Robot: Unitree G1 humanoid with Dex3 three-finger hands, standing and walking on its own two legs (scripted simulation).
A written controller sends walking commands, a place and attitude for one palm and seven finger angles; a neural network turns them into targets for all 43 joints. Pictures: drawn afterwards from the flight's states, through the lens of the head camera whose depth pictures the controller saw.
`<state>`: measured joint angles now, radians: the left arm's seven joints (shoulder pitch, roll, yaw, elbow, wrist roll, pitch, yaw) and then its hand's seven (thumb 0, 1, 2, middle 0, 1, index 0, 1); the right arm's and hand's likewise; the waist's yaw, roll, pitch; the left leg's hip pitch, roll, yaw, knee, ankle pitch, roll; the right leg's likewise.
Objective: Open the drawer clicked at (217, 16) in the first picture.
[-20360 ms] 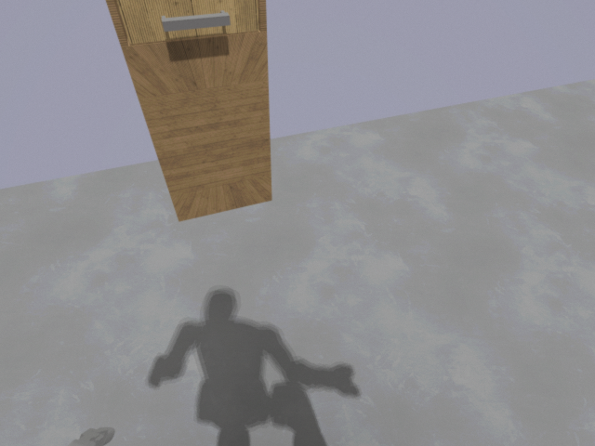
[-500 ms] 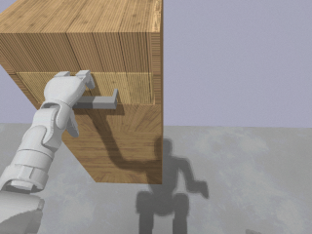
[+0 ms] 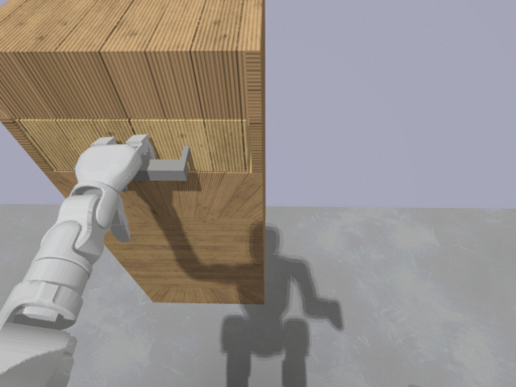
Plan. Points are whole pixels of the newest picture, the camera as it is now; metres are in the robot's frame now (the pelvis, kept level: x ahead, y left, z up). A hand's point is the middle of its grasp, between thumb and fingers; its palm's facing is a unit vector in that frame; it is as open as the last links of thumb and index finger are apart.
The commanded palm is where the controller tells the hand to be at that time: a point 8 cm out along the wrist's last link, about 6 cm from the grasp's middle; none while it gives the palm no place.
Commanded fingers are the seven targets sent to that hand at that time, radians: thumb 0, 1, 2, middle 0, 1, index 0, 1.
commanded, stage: lower the fingers behind the handle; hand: left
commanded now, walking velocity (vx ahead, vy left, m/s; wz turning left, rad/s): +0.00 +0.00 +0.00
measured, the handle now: (136, 160) +0.46 +0.24 +0.08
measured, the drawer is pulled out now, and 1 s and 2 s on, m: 0.00 0.00 0.06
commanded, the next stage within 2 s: close the thumb around the handle in 0.60 s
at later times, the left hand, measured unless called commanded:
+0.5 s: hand (128, 188) +0.42 +0.25 +0.06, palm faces -0.05 -0.05 -1.00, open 13.8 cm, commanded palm +0.40 +0.25 +0.13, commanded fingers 0.00 -0.50 0.30 -0.30 -1.20 -0.30 -1.20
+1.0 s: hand (130, 188) +0.42 +0.24 +0.06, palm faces -0.05 -0.05 -1.00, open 11.2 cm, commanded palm +0.40 +0.24 +0.13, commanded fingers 0.00 0.40 0.68 -0.36 -1.30 -0.36 -1.30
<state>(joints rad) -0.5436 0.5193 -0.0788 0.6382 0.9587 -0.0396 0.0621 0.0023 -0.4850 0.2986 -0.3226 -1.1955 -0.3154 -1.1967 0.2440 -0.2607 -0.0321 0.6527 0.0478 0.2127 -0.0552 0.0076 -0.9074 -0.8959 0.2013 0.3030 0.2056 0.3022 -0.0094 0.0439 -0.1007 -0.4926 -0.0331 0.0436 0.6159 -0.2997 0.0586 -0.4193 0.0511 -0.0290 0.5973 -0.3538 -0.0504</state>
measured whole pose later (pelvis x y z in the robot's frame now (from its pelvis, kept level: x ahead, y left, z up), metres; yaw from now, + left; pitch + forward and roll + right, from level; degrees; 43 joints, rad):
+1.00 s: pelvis +0.00 +0.01 +0.00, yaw +0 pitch +11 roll -1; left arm -0.59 0.49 -0.09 0.73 0.99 -0.05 0.13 0.00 -0.09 0.47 -0.35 -1.24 -0.35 -1.25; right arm 0.27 -0.25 -0.04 0.65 0.04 0.21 -0.05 0.01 -0.91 -0.90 0.20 0.30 0.21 0.30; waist -0.03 0.04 -0.12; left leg -0.54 -0.03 0.05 0.66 -0.31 0.07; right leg -0.47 0.05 -0.02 0.63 -0.36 -0.04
